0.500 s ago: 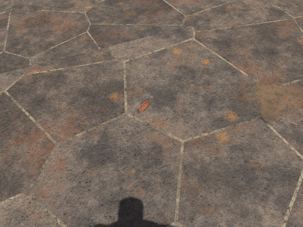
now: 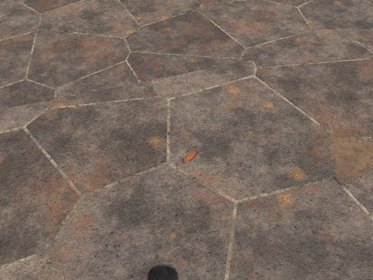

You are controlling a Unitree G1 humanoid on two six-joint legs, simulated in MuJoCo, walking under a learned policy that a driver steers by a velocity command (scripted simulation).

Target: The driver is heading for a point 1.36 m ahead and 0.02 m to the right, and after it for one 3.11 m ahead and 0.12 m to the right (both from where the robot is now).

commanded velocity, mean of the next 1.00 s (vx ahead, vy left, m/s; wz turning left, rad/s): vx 0.00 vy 0.00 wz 0.00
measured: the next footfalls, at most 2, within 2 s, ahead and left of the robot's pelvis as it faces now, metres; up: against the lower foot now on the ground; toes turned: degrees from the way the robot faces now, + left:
right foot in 1.88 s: +0.34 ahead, -0.15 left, +0.00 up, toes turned -5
